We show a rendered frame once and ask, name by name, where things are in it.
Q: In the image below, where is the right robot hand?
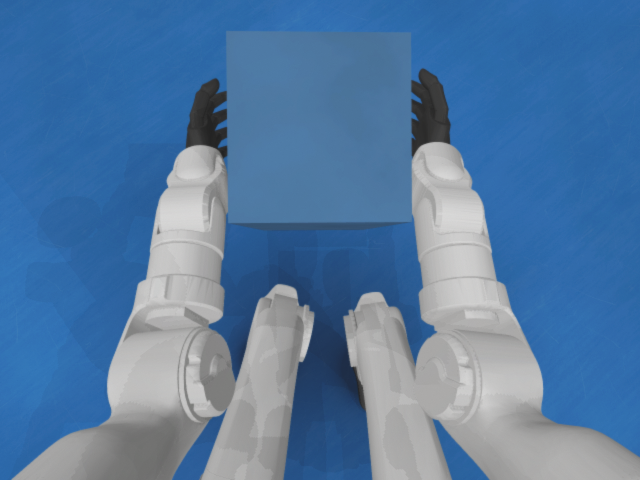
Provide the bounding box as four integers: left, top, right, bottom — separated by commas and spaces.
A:
411, 68, 451, 159

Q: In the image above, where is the robot left forearm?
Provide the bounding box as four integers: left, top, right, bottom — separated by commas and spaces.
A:
107, 145, 228, 407

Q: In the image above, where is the left robot thigh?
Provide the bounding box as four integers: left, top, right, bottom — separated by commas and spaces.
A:
199, 294, 314, 480

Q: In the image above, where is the right robot thigh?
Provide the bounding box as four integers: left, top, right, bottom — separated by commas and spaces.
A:
343, 302, 452, 480

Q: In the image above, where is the robot thigh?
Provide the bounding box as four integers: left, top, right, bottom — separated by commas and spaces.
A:
199, 294, 314, 480
343, 302, 452, 480

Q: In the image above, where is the left robot upper arm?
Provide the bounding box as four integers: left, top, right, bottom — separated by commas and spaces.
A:
11, 326, 236, 480

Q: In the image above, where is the carton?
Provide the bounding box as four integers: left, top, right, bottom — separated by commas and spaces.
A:
226, 31, 412, 230

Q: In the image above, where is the robot right forearm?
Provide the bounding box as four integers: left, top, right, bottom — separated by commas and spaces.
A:
412, 142, 541, 372

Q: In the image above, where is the right robot upper arm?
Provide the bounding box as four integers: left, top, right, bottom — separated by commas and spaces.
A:
413, 329, 640, 480

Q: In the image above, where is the left robot hand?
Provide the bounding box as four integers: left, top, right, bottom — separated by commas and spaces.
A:
186, 78, 227, 159

